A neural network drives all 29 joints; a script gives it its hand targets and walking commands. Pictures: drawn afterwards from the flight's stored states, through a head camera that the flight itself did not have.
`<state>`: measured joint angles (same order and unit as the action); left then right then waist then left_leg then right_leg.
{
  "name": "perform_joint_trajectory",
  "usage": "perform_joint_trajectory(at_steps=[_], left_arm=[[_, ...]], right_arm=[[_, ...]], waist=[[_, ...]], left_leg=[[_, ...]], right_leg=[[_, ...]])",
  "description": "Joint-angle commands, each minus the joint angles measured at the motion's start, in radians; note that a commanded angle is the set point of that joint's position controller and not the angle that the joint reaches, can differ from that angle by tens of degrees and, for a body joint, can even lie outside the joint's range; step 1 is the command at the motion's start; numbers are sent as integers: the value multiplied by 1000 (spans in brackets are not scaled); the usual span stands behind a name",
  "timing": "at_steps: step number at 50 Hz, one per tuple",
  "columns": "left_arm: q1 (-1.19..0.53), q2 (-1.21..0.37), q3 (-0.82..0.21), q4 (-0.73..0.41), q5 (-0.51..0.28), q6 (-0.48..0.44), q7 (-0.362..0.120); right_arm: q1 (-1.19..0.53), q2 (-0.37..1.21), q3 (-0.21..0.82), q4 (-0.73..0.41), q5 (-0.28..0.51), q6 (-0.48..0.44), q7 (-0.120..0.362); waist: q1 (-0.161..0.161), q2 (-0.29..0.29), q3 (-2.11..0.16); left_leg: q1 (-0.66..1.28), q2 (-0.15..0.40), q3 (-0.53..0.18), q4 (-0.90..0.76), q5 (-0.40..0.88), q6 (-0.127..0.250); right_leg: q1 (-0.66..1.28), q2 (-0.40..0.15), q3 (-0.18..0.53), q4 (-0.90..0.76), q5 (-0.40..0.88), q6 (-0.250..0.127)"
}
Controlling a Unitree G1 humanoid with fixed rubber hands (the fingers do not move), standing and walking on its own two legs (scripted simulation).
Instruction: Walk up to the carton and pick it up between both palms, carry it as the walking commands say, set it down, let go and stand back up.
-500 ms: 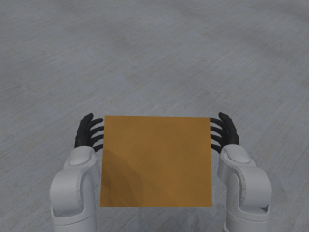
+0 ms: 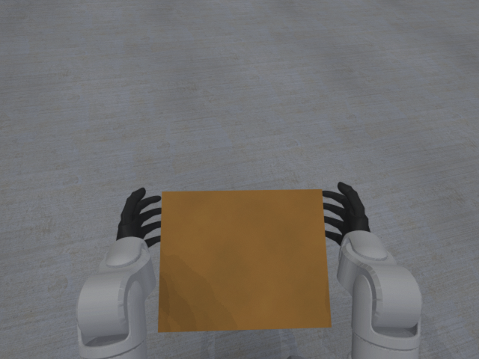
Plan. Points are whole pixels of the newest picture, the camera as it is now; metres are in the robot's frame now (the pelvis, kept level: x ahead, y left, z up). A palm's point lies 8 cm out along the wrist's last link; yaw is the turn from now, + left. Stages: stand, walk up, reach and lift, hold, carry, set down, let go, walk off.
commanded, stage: carry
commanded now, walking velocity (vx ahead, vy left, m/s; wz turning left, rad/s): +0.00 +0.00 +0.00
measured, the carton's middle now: (241, 252) +0.29 -0.01 +0.00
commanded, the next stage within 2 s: none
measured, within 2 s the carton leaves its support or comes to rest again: neither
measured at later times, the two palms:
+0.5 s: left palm out of the picture +0.18 +0.29 +0.14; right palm (257, 244) +0.24 -0.02 +0.14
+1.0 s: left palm out of the picture +0.14 +0.28 +0.11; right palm (266, 274) +0.20 -0.02 +0.13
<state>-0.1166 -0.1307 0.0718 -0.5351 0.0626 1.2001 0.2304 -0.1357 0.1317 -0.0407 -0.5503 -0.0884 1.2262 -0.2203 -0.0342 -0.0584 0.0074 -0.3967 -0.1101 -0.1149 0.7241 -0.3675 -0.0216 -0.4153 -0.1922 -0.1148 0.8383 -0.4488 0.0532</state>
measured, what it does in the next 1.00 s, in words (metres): steps to the left: right foot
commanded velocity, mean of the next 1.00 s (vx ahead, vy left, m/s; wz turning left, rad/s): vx -0.01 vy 0.00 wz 0.00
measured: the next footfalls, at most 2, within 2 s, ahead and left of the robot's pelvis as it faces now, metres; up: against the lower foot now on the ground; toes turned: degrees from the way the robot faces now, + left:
right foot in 0.62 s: -0.05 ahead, -0.03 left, +0.00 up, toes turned +7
left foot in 1.76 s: -0.21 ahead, +0.14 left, +0.00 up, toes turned +18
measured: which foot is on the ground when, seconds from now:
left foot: down 0.00-1.00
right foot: up 0.00-0.60, down 0.62-1.00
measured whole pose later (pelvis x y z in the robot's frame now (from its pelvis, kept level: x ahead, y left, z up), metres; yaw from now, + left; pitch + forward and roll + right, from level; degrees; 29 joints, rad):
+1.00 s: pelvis -0.07 +0.08 +0.02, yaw +8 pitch +2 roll +1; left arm -0.07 -0.13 0.08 -0.40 0.10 1.28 0.24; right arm -0.15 0.13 -0.05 -0.34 -0.09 1.28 -0.22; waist 0.00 -0.05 -0.16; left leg -0.36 -0.18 -0.03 0.47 -0.14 0.12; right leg -0.28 0.02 0.05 0.64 -0.47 -0.03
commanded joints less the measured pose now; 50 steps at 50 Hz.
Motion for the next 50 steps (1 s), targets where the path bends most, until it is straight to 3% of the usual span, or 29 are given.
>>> perform_joint_trajectory(at_steps=[1,2,3,4,5,6,10,12,13,15,18,20,23,24,27,28,31,34,36,38,40,42,43,44,45,46,47,48,50], left_arm=[[-331,-884,-678,-142,-364,-4,-252],[-380,-920,-683,-165,-382,-9,-252],[-390,-942,-676,-145,-383,-19,-256],[-440,-947,-691,-176,-398,-33,-263],[-439,-983,-702,-157,-410,-35,-269],[-433,-993,-710,-154,-419,-43,-274],[-390,-995,-730,-130,-440,-47,-280],[-375,-963,-719,-106,-439,-38,-286],[-379,-965,-721,-99,-442,-34,-284],[-358,-932,-705,-66,-427,-17,-282],[-368,-895,-683,-44,-412,5,-275],[-344,-894,-668,-10,-396,16,-270],[-356,-905,-652,-22,-392,21,-265],[-361,-892,-646,-26,-386,23,-262],[-336,-878,-625,-27,-375,22,-255],[-357,-892,-624,-41,-380,16,-256],[-348,-880,-598,-36,-369,19,-258],[-360,-882,-605,-46,-375,14,-264],[-353,-872,-589,-24,-363,19,-267],[-369,-857,-598,-29,-364,26,-271],[-389,-864,-604,-11,-350,28,-271],[-419,-864,-620,-7,-346,30,-263],[-437,-847,-611,-5,-329,29,-256],[-429,-834,-602,12,-320,32,-246],[-441,-825,-593,3,-316,31,-244],[-475,-827,-614,-43,-334,34,-243],[-482,-832,-612,-37,-343,40,-239],[-495,-833,-606,-51,-350,42,-240],[-460,-860,-607,-21,-355,45,-245]], right_arm=[[-321,906,637,-25,449,6,298],[-311,943,629,-28,458,0,303],[-358,965,648,-46,456,-5,306],[-391,973,646,-64,451,-21,309],[-408,987,638,-88,439,-34,304],[-408,995,638,-94,432,-46,298],[-351,964,601,-101,389,-65,283],[-305,930,584,-69,359,-57,273],[-301,932,583,-66,359,-51,269],[-273,899,575,-39,348,-33,263],[-273,873,569,-4,341,-7,260],[-298,861,575,-20,348,0,257],[-338,884,605,-47,372,11,259],[-337,879,603,-33,375,16,260],[-334,879,622,-29,389,21,263],[-372,895,636,-55,397,16,263],[-381,889,650,-54,399,20,257],[-391,883,661,-61,400,14,255],[-403,870,667,-51,394,19,252],[-377,861,650,-9,384,26,253],[-442,849,646,-16,396,26,258],[-429,849,622,30,395,26,259],[-452,857,614,56,399,24,266],[-437,846,597,81,395,27,267],[-456,842,581,94,395,23,267],[-430,836,568,87,395,23,267],[-425,833,559,88,392,28,263],[-449,846,561,77,394,27,258],[-392,872,553,104,366,28,252]], waist=[[33,562,-302],[36,410,-350],[38,261,-370],[35,223,-381],[36,219,-403],[34,209,-405],[30,180,-468],[20,156,-479],[18,156,-463],[13,167,-433],[13,140,-410],[14,159,-415],[15,133,-413],[17,160,-419],[21,156,-456],[21,139,-467],[26,94,-455],[36,23,-413],[43,-54,-357],[51,-109,-316],[49,-128,-267],[29,-37,-217],[17,28,-194],[20,95,-184],[35,178,-211],[42,250,-251],[47,247,-289],[49,213,-321],[47,172,-358]], left_leg=[[349,380,-561,-176,1751,148],[373,325,-480,-140,1722,104],[368,290,-421,-165,1405,62],[359,282,-413,-198,1142,55],[351,275,-391,-224,1000,64],[356,267,-369,-255,939,38],[428,251,-320,-332,865,-44],[469,268,-335,-349,865,-25],[477,260,-338,-368,815,-35],[483,276,-361,-400,721,-6],[485,270,-375,-442,627,-7],[499,272,-375,-444,655,-5],[489,253,-394,-473,568,11],[488,253,-399,-481,518,16],[511,251,-385,-483,511,0],[484,242,-377,-477,470,13],[358,200,-329,-488,281,-6],[173,139,-267,-464,78,-41],[79,103,-224,-331,22,-47],[7,36,-127,-121,-8,-56],[27,42,-56,29,-17,-52],[76,76,-37,-55,39,-21],[101,102,-48,-208,113,5],[150,131,-103,-333,170,6],[158,188,-228,-407,219,13],[191,247,-349,-480,229,23],[251,285,-416,-529,195,29],[312,300,-408,-521,223,43],[370,291,-323,-477,485,17]], right_leg=[[-317,129,109,416,-329,28],[-265,102,178,473,-270,30],[-251,94,202,469,-199,23],[-257,93,199,450,-131,18],[-256,89,182,437,-70,19],[-245,94,160,426,-37,20],[-175,134,124,259,7,28],[-157,144,127,171,-12,36],[-155,161,123,142,-15,38],[-158,169,129,69,-40,41],[-135,188,133,-8,-52,44],[-117,199,129,-53,-61,43],[-76,221,142,-155,-94,28],[-61,223,150,-186,-93,19],[9,223,159,-295,-80,1],[48,215,164,-331,-60,-4],[203,190,160,-395,25,-23],[264,152,226,-366,-2,-76],[242,74,321,-400,-9,-119],[199,-17,413,-472,-24,-184],[99,-94,436,-481,116,-244],[33,-54,375,-432,216,-243],[22,2,341,-410,243,-201],[-21,76,286,-349,124,-156],[-4,160,225,-269,14,-121],[-3,181,203,-202,-67,-105],[-39,194,203,-178,-104,-96],[-39,183,210,-213,-103,-93],[19,168,207,-255,-31,-83]])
